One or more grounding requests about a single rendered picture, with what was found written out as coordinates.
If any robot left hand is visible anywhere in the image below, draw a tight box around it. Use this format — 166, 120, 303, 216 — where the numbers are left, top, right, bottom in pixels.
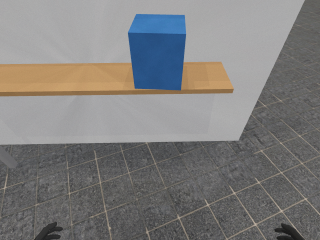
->
34, 222, 63, 240

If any table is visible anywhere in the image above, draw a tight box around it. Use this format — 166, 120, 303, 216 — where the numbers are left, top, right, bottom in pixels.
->
0, 61, 234, 168

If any carton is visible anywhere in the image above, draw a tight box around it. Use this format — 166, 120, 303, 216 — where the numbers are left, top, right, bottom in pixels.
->
128, 14, 186, 91

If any robot right hand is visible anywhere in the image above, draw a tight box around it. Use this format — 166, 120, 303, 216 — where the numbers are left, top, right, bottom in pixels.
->
274, 223, 305, 240

